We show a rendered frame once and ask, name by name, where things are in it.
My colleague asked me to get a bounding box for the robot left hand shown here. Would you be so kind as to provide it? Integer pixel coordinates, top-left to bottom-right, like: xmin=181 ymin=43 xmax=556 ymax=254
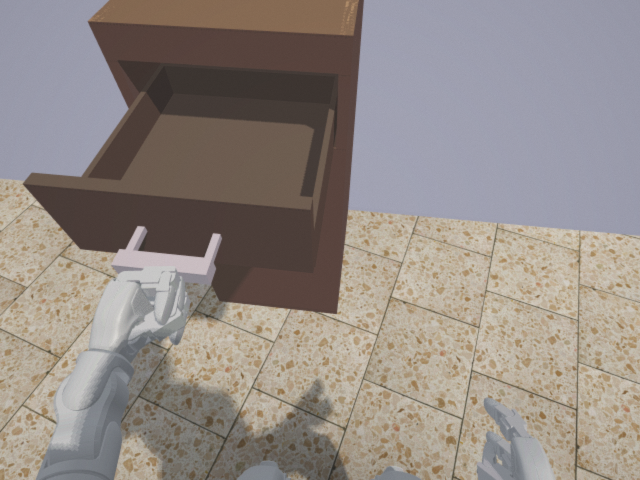
xmin=88 ymin=266 xmax=191 ymax=363

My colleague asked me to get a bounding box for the robot right hand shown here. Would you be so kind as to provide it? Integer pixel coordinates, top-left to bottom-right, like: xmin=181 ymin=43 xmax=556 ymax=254
xmin=477 ymin=397 xmax=556 ymax=480

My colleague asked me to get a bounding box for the handle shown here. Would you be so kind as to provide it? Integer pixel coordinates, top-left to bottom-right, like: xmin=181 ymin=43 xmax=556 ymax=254
xmin=111 ymin=226 xmax=222 ymax=285

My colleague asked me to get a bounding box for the left robot forearm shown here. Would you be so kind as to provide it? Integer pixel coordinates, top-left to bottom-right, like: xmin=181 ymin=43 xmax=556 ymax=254
xmin=36 ymin=349 xmax=134 ymax=480

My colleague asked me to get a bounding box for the drawer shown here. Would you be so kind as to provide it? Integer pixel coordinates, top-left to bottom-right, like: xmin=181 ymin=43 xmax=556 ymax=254
xmin=23 ymin=63 xmax=338 ymax=273

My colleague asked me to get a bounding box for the cabinet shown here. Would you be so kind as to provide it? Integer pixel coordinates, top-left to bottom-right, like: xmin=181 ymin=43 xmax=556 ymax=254
xmin=88 ymin=0 xmax=364 ymax=314

